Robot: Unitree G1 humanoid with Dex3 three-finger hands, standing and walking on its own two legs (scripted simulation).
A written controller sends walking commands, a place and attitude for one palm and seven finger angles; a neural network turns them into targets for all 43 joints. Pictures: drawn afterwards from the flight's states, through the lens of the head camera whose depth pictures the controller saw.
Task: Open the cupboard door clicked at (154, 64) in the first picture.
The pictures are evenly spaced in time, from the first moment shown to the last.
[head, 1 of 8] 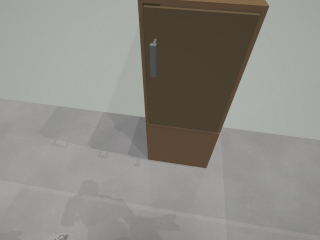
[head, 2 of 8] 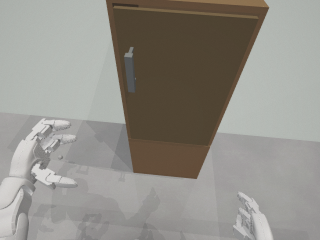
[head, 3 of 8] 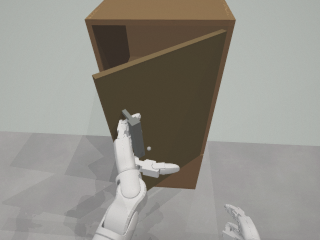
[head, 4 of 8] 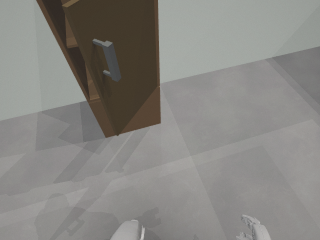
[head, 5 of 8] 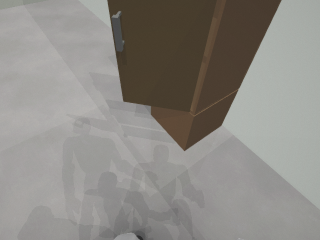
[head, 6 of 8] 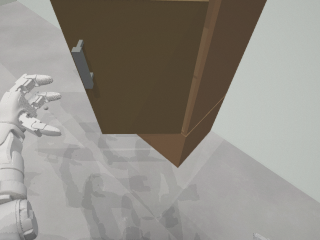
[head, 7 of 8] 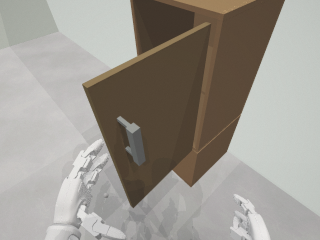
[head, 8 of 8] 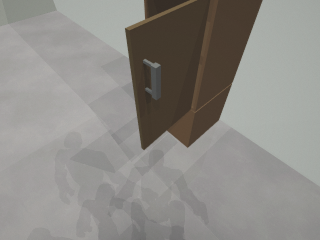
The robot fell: no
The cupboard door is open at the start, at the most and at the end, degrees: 0 94 93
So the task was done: yes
